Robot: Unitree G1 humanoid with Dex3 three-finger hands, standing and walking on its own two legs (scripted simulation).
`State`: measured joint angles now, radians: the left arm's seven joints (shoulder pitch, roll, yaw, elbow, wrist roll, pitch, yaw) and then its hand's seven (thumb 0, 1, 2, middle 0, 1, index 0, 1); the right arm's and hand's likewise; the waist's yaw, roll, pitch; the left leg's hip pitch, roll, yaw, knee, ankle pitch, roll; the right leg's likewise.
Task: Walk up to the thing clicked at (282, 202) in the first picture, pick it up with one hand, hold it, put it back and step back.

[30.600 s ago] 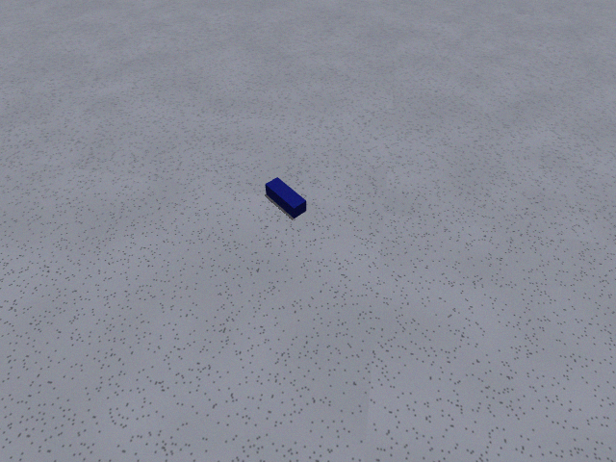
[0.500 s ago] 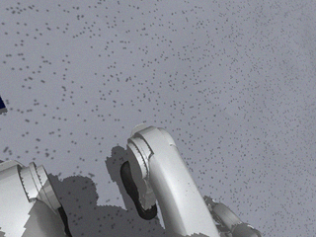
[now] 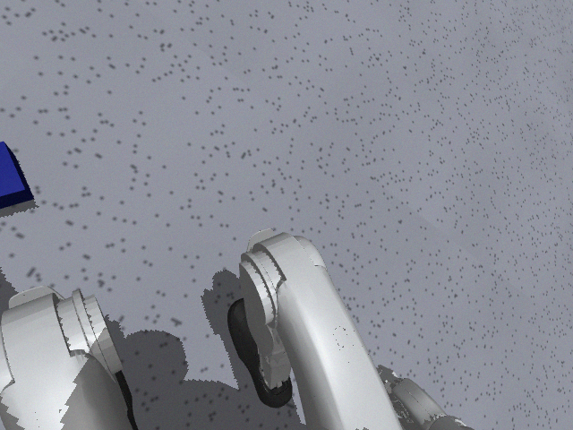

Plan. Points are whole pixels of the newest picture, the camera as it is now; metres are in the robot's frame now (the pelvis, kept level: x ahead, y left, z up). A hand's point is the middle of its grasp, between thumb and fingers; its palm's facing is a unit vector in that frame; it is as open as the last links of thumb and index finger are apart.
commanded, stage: withdraw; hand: left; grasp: from above
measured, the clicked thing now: out of the picture +0.45 +0.33 -0.28
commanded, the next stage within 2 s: home in 0.70 s
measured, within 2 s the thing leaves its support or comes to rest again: neither
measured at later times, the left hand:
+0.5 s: hand out of the picture +0.43 +0.33 -0.07, palm faces -0.49 -0.13 -0.86, open 14.0 cm
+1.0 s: hand out of the picture +0.46 +0.35 -0.11, palm faces -0.33 -0.12 -0.94, open 13.0 cm
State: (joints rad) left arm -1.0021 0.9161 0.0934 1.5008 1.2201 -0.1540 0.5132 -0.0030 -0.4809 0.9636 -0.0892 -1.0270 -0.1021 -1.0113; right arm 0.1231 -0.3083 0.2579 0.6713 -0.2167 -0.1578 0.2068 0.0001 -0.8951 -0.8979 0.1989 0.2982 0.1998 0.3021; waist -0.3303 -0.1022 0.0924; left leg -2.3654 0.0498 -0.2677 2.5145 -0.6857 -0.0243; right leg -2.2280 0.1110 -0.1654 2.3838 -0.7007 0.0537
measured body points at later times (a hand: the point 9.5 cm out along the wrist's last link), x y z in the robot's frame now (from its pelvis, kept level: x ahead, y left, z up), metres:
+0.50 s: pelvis -0.01 -0.01 +0.06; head +0.20 +0.09 +0.45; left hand +0.45 +0.34 -0.02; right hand +0.09 -0.27 -0.04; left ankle +0.07 +0.14 -0.27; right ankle +0.10 -0.12 -0.27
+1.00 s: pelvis -0.01 +0.00 +0.03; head +0.23 +0.09 +0.40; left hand +0.48 +0.35 -0.06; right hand +0.05 -0.24 -0.08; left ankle +0.07 +0.14 -0.27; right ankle +0.10 -0.12 -0.27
